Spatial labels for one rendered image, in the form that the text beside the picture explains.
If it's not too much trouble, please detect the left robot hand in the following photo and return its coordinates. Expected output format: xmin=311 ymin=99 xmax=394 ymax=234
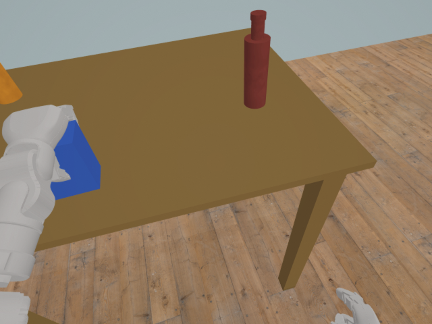
xmin=2 ymin=105 xmax=79 ymax=182

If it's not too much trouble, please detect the left robot forearm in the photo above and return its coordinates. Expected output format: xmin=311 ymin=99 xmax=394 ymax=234
xmin=0 ymin=138 xmax=55 ymax=288

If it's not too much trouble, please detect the robot left upper arm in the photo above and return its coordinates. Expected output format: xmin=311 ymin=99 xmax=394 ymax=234
xmin=0 ymin=292 xmax=30 ymax=324

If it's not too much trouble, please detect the table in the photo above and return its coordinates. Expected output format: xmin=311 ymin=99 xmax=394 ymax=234
xmin=0 ymin=28 xmax=377 ymax=324

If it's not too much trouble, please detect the sponge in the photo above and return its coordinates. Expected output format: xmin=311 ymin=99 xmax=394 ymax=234
xmin=50 ymin=120 xmax=101 ymax=200

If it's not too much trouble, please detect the right robot hand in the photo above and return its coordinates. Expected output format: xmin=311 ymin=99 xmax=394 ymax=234
xmin=331 ymin=288 xmax=380 ymax=324

